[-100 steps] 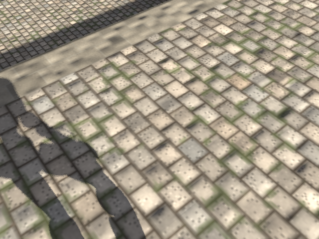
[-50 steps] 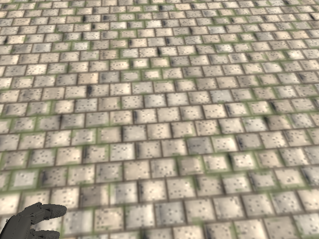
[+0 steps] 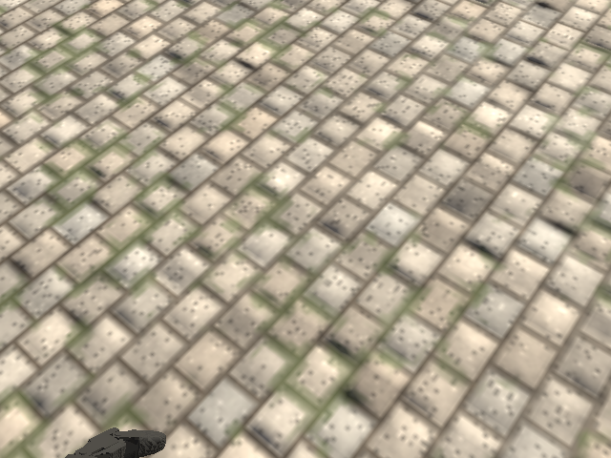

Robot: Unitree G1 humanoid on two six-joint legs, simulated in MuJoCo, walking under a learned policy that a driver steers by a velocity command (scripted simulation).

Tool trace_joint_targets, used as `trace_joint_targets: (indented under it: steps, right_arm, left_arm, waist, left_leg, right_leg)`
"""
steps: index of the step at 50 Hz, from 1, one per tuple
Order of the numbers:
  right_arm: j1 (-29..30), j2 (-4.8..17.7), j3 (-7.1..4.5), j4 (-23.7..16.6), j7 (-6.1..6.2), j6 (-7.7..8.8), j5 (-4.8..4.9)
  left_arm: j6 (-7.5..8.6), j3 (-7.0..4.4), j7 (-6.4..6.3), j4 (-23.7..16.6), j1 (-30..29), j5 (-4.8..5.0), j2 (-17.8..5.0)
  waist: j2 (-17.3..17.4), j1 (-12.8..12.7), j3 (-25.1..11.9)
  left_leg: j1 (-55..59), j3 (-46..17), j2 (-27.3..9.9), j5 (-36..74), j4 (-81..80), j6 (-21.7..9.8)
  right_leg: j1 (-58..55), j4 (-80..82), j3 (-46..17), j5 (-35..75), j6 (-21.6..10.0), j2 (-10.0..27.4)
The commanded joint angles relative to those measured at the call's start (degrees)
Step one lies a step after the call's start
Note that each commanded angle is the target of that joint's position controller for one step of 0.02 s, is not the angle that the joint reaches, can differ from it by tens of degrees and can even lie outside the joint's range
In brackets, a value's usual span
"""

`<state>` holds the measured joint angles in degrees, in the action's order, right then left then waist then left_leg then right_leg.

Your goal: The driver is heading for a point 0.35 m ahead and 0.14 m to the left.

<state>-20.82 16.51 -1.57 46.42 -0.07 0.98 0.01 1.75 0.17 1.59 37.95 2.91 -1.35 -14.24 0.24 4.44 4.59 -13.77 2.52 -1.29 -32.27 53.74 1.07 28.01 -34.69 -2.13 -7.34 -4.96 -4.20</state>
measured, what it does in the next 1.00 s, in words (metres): steps on the spot, turning left: left foot, then right foot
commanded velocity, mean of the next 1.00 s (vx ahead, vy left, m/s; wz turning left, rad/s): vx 0.17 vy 0.00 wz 0.61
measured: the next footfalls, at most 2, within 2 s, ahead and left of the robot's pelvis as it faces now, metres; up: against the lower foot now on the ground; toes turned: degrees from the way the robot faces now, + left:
left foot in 0.34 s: +0.04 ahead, +0.11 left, +0.00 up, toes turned +10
right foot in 0.80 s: +0.13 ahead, -0.05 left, +0.00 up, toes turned +42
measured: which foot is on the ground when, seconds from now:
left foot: up 0.00-0.32, down 0.34-0.78, up 0.80-1.00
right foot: down 0.00-0.34, up 0.36-0.78, down 0.80-1.00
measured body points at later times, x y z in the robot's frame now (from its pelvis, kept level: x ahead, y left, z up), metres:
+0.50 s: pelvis +0.02 +0.03 +0.02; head +0.04 +0.07 +0.47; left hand +0.09 +0.34 -0.09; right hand +0.16 -0.23 -0.08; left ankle +0.00 +0.10 -0.72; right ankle +0.08 -0.09 -0.65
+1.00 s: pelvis +0.07 +0.04 +0.03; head +0.09 +0.02 +0.48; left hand -0.06 +0.31 -0.06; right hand +0.39 -0.06 -0.07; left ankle +0.00 +0.17 -0.63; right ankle +0.10 -0.07 -0.72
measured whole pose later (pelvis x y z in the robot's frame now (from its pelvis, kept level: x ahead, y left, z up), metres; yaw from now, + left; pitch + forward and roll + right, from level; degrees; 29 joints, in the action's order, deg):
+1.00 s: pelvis +0.07 +0.04 +0.03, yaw +41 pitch +2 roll +1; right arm -10.8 20.1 -4.7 37.3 -4.1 -1.8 -2.5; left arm 3.3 -2.3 -0.5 43.0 18.4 -1.8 -17.7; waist 2.6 -2.6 -2.8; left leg -35.3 -8.0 4.4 -11.5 62.7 0.3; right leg 6.7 -18.7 -1.2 -14.6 -2.1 -0.9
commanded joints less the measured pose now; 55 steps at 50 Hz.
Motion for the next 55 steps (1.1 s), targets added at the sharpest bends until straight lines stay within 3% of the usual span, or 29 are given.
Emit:
trace_joint_targets:
  steps: [1, 3, 5, 8, 13, 15, 16, 17, 18, 19, 21, 23, 24, 27, 30, 35, 36, 38, 39, 40, 41, 42, 43, 44, 46, 48, 50, 52, 55]
  right_arm:
    - [-2.8, 6.1, -0.86, -3.2, 0.61, -1.78, -0.63]
    - [-2.9, 5.1, -0.51, -2.2, 0.57, -2.62, -0.78]
    - [-4.6, 2.8, 0.06, 0.0, 0.44, -3.45, -0.04]
    - [-0.1, 3.7, -0.69, -1.2, 0.68, -4.12, -0.05]
    - [4.7, 3.2, -1.35, -3.9, -0.44, -4.88, -0.48]
    - [2.6, 2.6, -1.43, -3.8, -1.09, -4.78, -0.60]
    - [1.3, 3.4, -1.75, -3.7, -1.42, -4.53, -0.92]
    - [0.6, 6.8, -2.54, -4.4, -1.51, -4.00, -1.81]
    - [0.7, 15.4, -4.74, -5.9, -1.08, -4.00, -1.60]
    - [-0.6, 15.5, -5.36, -5.7, 0.03, -4.25, -2.25]
    - [7.1, 10.9, -4.57, -7.1, 0.78, -4.87, -1.20]
    - [9.6, 9.5, -4.55, -8.9, 0.31, -4.76, -0.53]
    - [8.2, 9.3, -4.66, -9.0, 0.02, -4.62, -0.17]
    - [3.9, 10.4, -5.59, -8.6, 0.02, -4.35, -0.02]
    - [2.1, 11.4, -6.28, -9.2, 0.29, -4.38, -0.33]
    - [4.0, 12.9, -7.07, -10.5, -0.23, -4.39, -0.73]
    - [4.3, 13.0, -7.27, -10.7, -0.53, -4.37, -0.72]
    - [10.1, 12.4, -7.13, -12.4, -1.41, -4.51, -1.41]
    - [14.1, 11.1, -6.71, -13.4, -1.53, -4.39, -1.28]
    - [12.0, 7.0, -5.72, -13.3, -1.12, -3.84, -0.68]
    - [9.9, 3.2, -4.33, -14.8, -0.73, -3.19, -0.46]
    - [14.1, 9.5, -5.24, -15.0, -0.78, -2.79, -2.27]
    - [14.7, 10.8, -5.67, -15.1, -1.69, -2.60, -2.18]
    - [13.1, 10.0, -5.37, -14.2, -2.68, -2.50, -2.21]
    - [9.4, 8.3, -4.69, -12.5, -4.34, -2.63, -2.44]
    - [10.8, 6.0, -3.53, -12.8, -4.44, -1.94, -2.51]
    - [14.2, 6.5, -3.29, -13.5, -4.18, -1.46, -2.66]
    - [17.2, 7.1, -2.75, -14.2, -4.24, -1.13, -3.18]
    - [25.0, 4.5, -1.04, -16.2, -4.61, 0.06, -1.86]
  left_arm:
    - [-0.47, -1.69, -2.22, -0.5, 7.6, 1.49, -5.8]
    - [-0.55, -1.22, -2.83, 0.7, 6.0, 0.58, -4.8]
    - [0.08, -0.61, -2.84, 2.0, 6.0, -0.44, -3.1]
    - [-0.26, -2.22, -3.05, 3.0, 5.9, -0.34, -6.6]
    - [-2.56, -3.62, -3.92, 2.6, 5.5, -0.53, -7.0]
    - [-3.10, -4.23, -4.41, 2.2, 4.1, -0.12, -7.8]
    - [-3.35, -4.52, -4.70, 2.2, 4.0, 0.11, -7.9]
    - [-3.87, -4.61, -4.77, 2.2, 5.8, 0.20, -6.7]
    - [-4.11, -4.00, -5.11, -1.4, 3.0, 0.37, -4.6]
    - [-4.17, -3.80, -5.05, -1.9, 0.2, -1.00, -4.8]
    - [-3.83, -4.41, -3.89, -0.2, 3.6, 0.50, -6.4]
    - [-3.57, -4.66, -3.16, 1.0, 5.7, -0.55, -7.1]
    - [-3.63, -4.59, -2.87, 0.8, 5.5, -0.61, -6.9]
    - [-3.64, -3.93, -2.88, -1.1, 2.6, 0.04, -6.0]
    - [-3.28, -3.64, -3.09, -2.1, 0.5, 0.34, -6.9]
    - [-2.28, -3.34, -3.29, -2.5, 0.8, 1.08, -8.1]
    - [-1.98, -3.28, -3.17, -2.3, 2.4, 0.88, -8.5]
    - [-1.63, -3.37, -3.28, -1.3, 6.6, 1.18, -8.4]
    - [-1.40, -3.74, -3.90, -0.2, 11.2, 1.41, -8.8]
    - [-1.00, -5.00, -4.87, 0.2, 14.2, 1.39, -13.6]
    - [-0.74, -5.80, -4.93, -1.5, 12.3, -0.15, -19.4]
    - [-0.64, -5.94, -4.68, -1.3, 7.9, -1.23, -18.1]
    - [-0.28, -4.96, -4.23, -1.5, 6.4, -1.08, -14.3]
    - [0.14, -4.24, -3.59, -1.3, 5.9, -0.74, -11.9]
    - [1.11, -3.84, -2.99, -0.5, 8.3, -0.51, -10.7]
    - [2.65, -3.90, -1.90, 2.0, 13.9, -0.67, -10.2]
    - [3.42, -4.44, -1.43, 3.8, 17.5, -0.02, -11.1]
    - [3.35, -4.66, -1.08, 4.7, 18.4, 0.77, -11.4]
    - [3.04, -5.03, -0.91, 5.4, 20.8, 0.23, -11.8]
  waist:
    - [-6.2, -4.7, -15.3]
    - [-6.6, -2.5, -11.3]
    - [-4.5, -1.8, -13.2]
    - [-6.5, -2.6, -12.0]
    - [-6.5, -3.4, -8.6]
    - [-5.8, -1.8, -8.4]
    - [-3.9, -1.1, -7.3]
    - [6.1, -1.2, -4.5]
    - [18.6, -1.2, 0.4]
    - [12.8, -0.4, 0.7]
    - [4.4, -5.6, 0.4]
    - [5.0, -5.8, -3.8]
    - [4.2, -5.2, -5.5]
    - [4.9, -2.7, -6.5]
    - [7.0, -1.0, -7.2]
    - [8.1, -1.2, -8.4]
    - [7.5, -1.7, -10.6]
    - [7.8, -5.6, -8.7]
    - [6.4, -9.9, -6.0]
    - [-3.8, -10.3, -6.8]
    - [-13.2, -8.3, -9.2]
    - [-6.1, -6.9, -3.9]
    - [-5.7, -5.7, -3.0]
    - [-5.6, -5.0, -3.0]
    - [-7.5, -4.6, -3.2]
    - [-6.0, -6.0, -1.4]
    - [-6.1, -7.1, 0.3]
    - [-7.5, -6.9, 0.5]
    - [-9.1, -10.1, 1.8]
  left_leg:
    - [-12.0, -4.6, -1.1, -0.7, 10.2, -0.6]
    - [-6.0, -4.1, -1.3, 2.9, 3.5, -0.2]
    - [0.2, -4.2, 0.0, 4.5, -2.4, -0.1]
    - [-0.5, -2.3, 1.4, 7.4, -5.9, -0.5]
    - [-1.9, 0.0, 1.0, 7.6, -8.1, -2.5]
    - [2.8, 1.3, 1.9, 10.8, -16.0, -4.2]
    - [5.4, -1.3, 1.7, 12.5, -22.1, -5.8]
    - [5.7, -15.6, -5.7, 12.1, -35.0, -8.3]
    - [3.6, -39.0, -20.0, 24.0, -41.3, -14.6]
    - [-0.8, -39.0, -19.5, 25.4, -42.6, -17.9]
    - [-2.8, -27.5, -11.0, 22.8, -39.4, -14.4]
    - [1.1, -23.7, -6.6, 30.8, -36.4, -12.6]
    - [3.2, -23.7, -6.2, 33.8, -35.4, -12.5]
    - [9.5, -26.9, -5.7, 35.5, -33.6, -12.5]
    - [12.2, -31.4, -5.6, 34.6, -32.6, -12.8]
    - [9.0, -36.9, -3.9, 37.5, -31.2, -11.8]
    - [6.9, -38.1, -2.9, 25.5, -32.3, -11.6]
    - [-7.1, -39.8, 0.4, -2.3, -35.3, -9.7]
    - [-18.6, -36.8, 3.9, -8.3, -33.8, -6.3]
    - [-27.9, -27.1, 9.4, -10.9, -19.8, -2.9]
    - [-33.2, -15.2, 14.7, -3.1, -1.7, -1.4]
    - [-35.4, -13.6, 7.6, 7.7, 4.3, -1.0]
    - [-33.5, -13.0, 5.1, 12.5, 6.8, -1.0]
    - [-32.4, -12.1, 4.8, 15.6, 9.3, -0.7]
    - [-30.8, -9.9, 4.2, 19.2, 13.7, -0.5]
    - [-31.3, -11.9, 4.7, 22.0, 11.6, -0.9]
    - [-33.3, -12.5, 4.9, 22.9, 7.1, -0.5]
    - [-32.2, -6.2, 1.1, 23.5, -0.8, 0.7]
    - [-20.8, -1.4, 0.5, 20.9, -14.5, 2.0]
  right_leg:
    - [-24.7, 10.5, -19.2, 41.4, -11.8, 19.6]
    - [-16.5, 13.1, -13.9, 39.8, -8.5, 15.9]
    - [-14.1, 14.6, -9.9, 36.1, -7.5, 15.7]
    - [-13.6, 15.4, -8.3, 23.2, -7.3, 15.9]
    - [-10.1, 16.5, -7.0, 3.4, -7.7, 18.3]
    - [-7.9, 13.6, -4.4, 0.3, -5.5, 17.9]
    - [-5.1, 9.8, -2.3, -3.6, -3.0, 16.4]
    - [0.4, -1.4, 2.9, -12.2, 1.4, 11.2]
    - [13.2, -10.9, 7.1, -25.7, 5.8, -0.8]
    - [11.2, -22.6, -0.5, -25.5, 6.0, 1.0]
    - [8.3, -25.6, -2.6, -15.3, 6.4, 2.6]
    - [6.7, -27.2, -1.6, -12.0, 7.0, 2.1]
    - [6.6, -27.3, -1.5, -11.9, 7.4, 1.9]
    - [9.4, -21.6, -2.5, -12.3, 8.1, 1.9]
    - [9.1, -15.4, -3.7, -13.6, 8.1, 1.1]
    - [0.6, -6.9, -4.7, -14.7, 6.5, -1.2]
    - [-3.8, -4.5, -4.7, -15.6, 6.0, -1.5]
    - [-18.5, 4.8, -4.3, -17.3, 4.9, -2.0]
    - [-30.3, 13.5, -3.9, -14.2, 4.0, -0.7]
    - [-39.3, 19.7, -12.7, -21.8, 2.7, 10.2]
    - [-38.5, 26.9, -35.2, -37.4, -1.5, 27.2]
    - [-29.0, 27.6, -35.4, -39.3, -3.4, 26.8]
    - [-25.6, 26.4, -30.2, -37.0, -3.1, 24.1]
    - [-24.6, 26.3, -24.3, -33.0, -2.1, 20.2]
    - [-22.5, 26.9, -16.8, -29.1, -1.2, 16.2]
    - [-21.4, 27.9, -16.3, -27.9, -2.4, 15.7]
    - [-23.1, 28.8, -16.5, -26.4, -4.4, 16.0]
    - [-24.1, 29.8, -15.8, -23.3, -5.7, 15.3]
    - [-18.0, 30.2, -14.2, -17.3, -6.2, 14.0]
